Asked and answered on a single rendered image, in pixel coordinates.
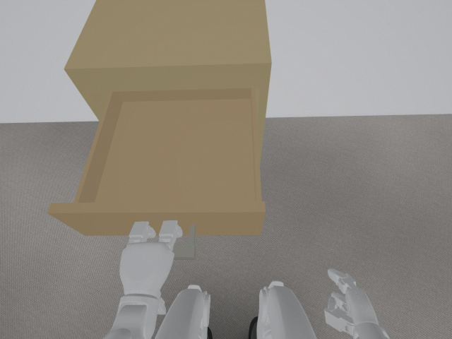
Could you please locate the left robot hand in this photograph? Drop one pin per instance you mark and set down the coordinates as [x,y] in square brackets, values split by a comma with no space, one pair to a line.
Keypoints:
[144,266]

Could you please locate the right robot thigh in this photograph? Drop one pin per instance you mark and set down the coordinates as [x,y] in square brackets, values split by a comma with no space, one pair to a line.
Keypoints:
[279,308]

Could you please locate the right robot forearm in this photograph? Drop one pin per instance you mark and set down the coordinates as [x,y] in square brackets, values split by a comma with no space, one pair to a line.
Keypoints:
[369,331]

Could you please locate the right robot hand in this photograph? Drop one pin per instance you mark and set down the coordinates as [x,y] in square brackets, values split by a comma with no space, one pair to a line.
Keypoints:
[354,308]

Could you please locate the cabinet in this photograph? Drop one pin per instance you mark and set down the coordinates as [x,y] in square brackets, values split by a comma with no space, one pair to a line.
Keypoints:
[140,45]

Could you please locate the handle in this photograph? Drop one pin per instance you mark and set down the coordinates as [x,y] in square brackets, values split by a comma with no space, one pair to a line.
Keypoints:
[185,252]

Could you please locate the right robot shin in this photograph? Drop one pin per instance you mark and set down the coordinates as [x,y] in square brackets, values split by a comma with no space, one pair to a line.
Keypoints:
[264,332]

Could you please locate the drawer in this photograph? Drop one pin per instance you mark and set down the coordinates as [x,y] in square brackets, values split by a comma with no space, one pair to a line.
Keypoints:
[185,155]

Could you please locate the left robot forearm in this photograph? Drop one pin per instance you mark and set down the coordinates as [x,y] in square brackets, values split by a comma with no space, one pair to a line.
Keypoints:
[136,317]

